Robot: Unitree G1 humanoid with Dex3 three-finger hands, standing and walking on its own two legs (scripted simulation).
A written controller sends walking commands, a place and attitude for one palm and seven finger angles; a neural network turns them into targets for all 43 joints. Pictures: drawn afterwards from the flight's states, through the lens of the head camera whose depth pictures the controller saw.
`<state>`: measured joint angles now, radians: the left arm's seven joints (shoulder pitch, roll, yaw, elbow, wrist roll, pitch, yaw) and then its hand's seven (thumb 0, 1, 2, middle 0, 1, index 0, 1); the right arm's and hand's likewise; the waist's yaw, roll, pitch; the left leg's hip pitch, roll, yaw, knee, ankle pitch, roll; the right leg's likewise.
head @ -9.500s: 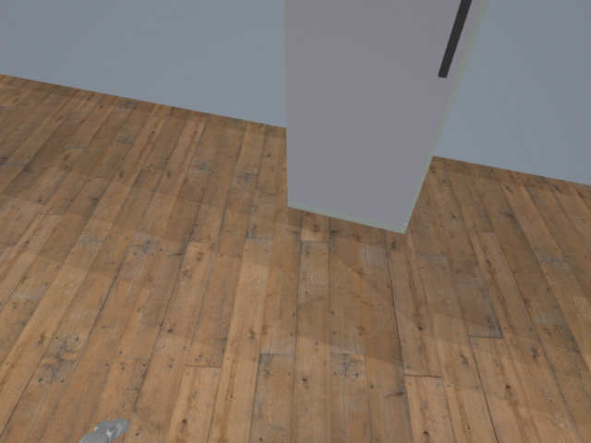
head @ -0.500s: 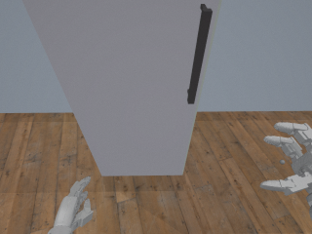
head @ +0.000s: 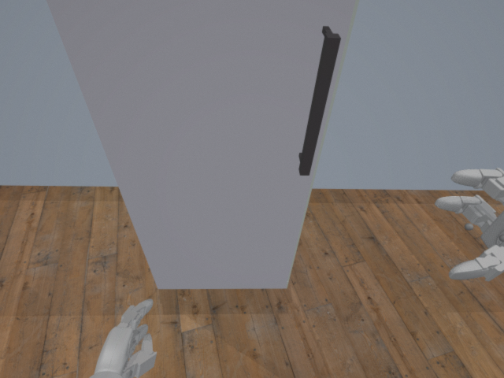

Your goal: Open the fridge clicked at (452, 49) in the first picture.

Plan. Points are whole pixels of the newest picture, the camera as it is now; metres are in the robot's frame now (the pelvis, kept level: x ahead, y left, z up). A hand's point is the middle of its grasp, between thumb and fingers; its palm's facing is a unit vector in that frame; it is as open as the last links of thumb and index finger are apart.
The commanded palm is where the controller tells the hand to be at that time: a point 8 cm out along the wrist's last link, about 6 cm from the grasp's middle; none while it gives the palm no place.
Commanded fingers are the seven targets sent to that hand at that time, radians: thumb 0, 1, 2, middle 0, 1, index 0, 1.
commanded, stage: raise the hand to about handle height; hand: right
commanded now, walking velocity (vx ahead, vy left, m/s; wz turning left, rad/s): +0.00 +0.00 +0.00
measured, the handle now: (314, 110) +0.58 -0.12 +0.16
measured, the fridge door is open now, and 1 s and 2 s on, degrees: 0 0 0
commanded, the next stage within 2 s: move the hooked fingers beside the handle in 0.38 s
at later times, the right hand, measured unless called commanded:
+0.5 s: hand (446, 232) +0.27 -0.25 +0.16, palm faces +0.06 +1.00 -0.03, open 14.0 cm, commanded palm +0.24 -0.29 +0.17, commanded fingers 0.00 0.50 -0.30 0.30 1.20 0.30 1.20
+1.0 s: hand (401, 188) +0.35 -0.22 +0.16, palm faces +0.01 +1.00 +0.00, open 13.9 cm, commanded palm +0.33 -0.27 +0.16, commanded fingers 0.00 0.50 -0.30 0.30 1.20 0.30 1.20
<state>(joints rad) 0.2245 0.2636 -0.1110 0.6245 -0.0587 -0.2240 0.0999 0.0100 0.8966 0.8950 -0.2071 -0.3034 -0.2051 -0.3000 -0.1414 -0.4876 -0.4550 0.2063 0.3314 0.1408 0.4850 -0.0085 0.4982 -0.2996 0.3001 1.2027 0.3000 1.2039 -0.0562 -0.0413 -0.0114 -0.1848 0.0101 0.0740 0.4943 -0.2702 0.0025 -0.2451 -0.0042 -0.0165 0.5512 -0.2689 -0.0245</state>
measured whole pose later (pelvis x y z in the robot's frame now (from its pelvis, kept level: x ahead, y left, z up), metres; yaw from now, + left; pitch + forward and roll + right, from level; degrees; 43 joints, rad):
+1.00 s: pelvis +0.00 +0.02 +0.00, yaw +2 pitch -1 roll +0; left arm 0.26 0.27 -0.08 0.64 -0.06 -0.22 0.11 0.01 0.90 0.90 -0.21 -0.30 -0.20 -0.30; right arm -0.36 -0.42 -0.38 0.43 0.26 0.08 0.36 -0.01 0.50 -0.30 0.30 1.20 0.30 1.20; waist -0.01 -0.03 -0.03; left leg -0.24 -0.01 0.05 0.53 -0.28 0.02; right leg -0.26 -0.02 -0.04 0.53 -0.26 0.00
